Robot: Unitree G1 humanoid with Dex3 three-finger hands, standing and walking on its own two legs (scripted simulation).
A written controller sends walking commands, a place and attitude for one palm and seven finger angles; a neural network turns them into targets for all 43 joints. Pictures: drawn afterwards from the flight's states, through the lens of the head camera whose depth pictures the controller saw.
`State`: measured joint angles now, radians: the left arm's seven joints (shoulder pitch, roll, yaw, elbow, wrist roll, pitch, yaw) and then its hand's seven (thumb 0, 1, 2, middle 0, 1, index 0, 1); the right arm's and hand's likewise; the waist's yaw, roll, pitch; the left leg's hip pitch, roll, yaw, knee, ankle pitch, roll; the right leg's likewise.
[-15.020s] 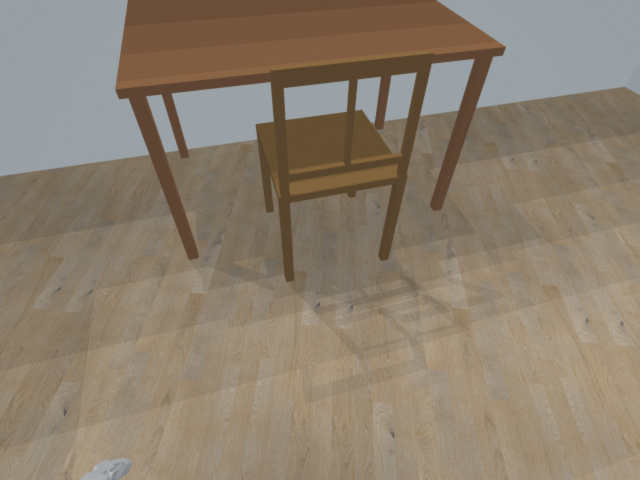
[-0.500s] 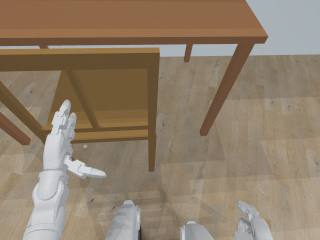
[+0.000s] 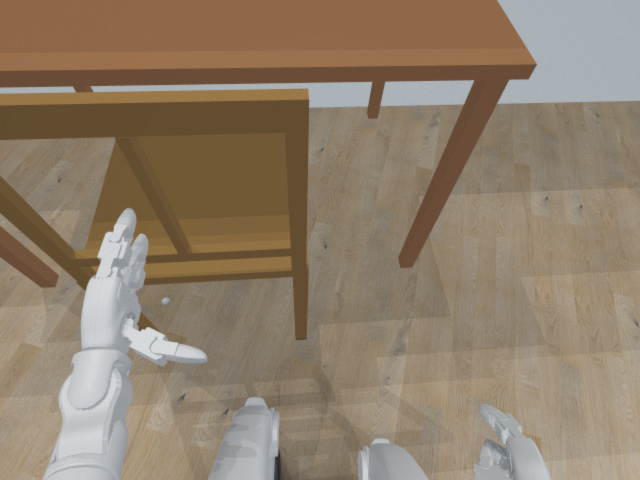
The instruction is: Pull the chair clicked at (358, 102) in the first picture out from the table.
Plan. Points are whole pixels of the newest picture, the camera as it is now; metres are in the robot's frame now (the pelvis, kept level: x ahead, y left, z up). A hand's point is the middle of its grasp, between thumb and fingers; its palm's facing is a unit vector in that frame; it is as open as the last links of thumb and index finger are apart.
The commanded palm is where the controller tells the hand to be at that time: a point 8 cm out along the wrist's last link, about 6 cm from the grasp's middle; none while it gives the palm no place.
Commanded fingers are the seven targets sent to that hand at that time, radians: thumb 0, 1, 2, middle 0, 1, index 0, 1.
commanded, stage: aim the fingers beside a spindle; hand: left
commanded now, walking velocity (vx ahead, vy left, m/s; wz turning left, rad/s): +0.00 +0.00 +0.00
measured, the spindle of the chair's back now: (159, 202) +0.48 +0.25 +0.01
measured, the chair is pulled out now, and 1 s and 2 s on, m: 0.00 0.00 0.00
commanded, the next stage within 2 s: none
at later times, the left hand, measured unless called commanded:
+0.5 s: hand (158, 291) +0.33 +0.21 +0.03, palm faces +0.13 -0.99 -0.06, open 16.9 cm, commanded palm +0.30 +0.25 +0.03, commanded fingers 0.00 -0.50 0.30 -0.06 -0.08 -0.06 -0.08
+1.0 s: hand (165, 294) +0.33 +0.21 +0.02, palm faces +0.09 -1.00 -0.03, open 16.9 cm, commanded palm +0.31 +0.25 +0.03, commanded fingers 0.00 -0.50 0.30 -0.06 -0.08 -0.06 -0.08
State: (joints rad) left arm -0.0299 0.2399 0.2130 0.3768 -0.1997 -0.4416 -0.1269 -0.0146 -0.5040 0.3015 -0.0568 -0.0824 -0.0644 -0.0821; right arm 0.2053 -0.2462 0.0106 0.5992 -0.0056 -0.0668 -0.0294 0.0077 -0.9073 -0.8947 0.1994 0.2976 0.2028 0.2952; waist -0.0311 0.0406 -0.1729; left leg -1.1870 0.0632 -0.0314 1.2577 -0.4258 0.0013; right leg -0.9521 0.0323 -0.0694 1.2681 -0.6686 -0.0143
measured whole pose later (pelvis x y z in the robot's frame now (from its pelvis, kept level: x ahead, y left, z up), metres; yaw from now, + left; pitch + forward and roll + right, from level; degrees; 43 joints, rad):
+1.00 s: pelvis +0.00 +0.01 +0.00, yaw +0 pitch +21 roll -4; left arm -0.09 0.25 0.21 0.42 -0.21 -0.42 -0.15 -0.01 -0.50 0.30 -0.05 -0.08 -0.06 -0.08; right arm 0.20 -0.25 0.02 0.60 0.00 -0.06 -0.03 0.01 -0.91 -0.89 0.20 0.30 0.20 0.30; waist -0.04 0.04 -0.17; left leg -1.21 0.06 -0.04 1.27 -0.43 0.01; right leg -0.96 0.03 -0.07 1.26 -0.66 0.00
